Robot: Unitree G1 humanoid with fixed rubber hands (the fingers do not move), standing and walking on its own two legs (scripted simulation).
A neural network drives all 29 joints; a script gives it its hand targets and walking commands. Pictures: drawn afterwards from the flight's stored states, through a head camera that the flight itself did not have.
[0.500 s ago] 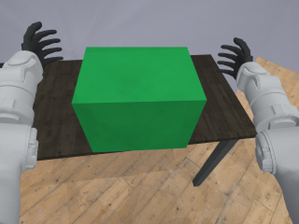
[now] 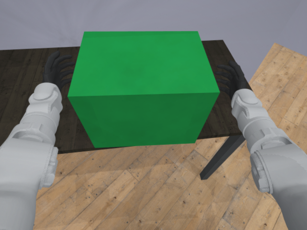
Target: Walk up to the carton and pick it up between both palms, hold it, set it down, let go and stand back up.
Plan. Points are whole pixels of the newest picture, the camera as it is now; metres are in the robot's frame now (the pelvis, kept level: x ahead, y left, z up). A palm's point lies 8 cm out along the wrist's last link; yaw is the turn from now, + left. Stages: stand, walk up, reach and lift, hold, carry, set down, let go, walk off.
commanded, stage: reach and lift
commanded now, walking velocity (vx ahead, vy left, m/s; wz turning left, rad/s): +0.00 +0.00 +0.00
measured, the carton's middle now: (144, 92) +0.49 +0.03 +0.06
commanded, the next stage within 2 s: none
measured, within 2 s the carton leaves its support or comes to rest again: neither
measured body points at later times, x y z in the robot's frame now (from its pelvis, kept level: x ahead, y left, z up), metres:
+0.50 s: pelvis -0.01 +0.00 -0.01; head +0.09 +0.02 +0.43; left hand +0.48 +0.24 +0.10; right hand +0.47 -0.19 +0.08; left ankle +0.01 +0.10 -0.73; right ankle +0.01 -0.12 -0.73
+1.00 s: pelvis +0.00 +0.00 +0.00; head +0.08 +0.02 +0.45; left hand +0.48 +0.24 +0.11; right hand +0.48 -0.18 +0.10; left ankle +0.01 +0.10 -0.73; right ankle +0.01 -0.12 -0.73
